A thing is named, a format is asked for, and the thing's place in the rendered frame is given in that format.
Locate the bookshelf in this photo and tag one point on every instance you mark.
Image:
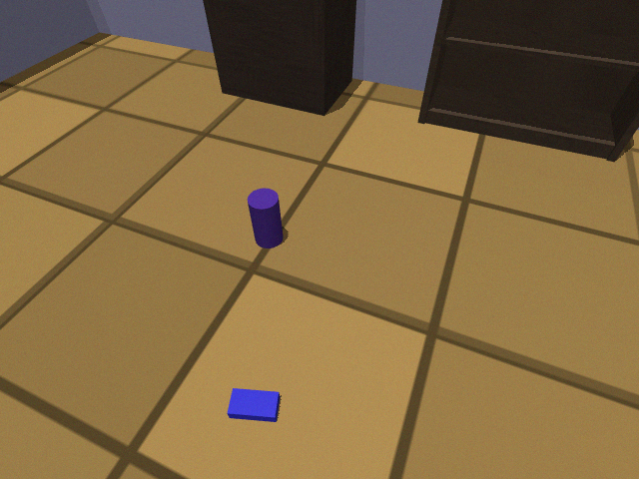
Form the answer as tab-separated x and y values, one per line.
561	74

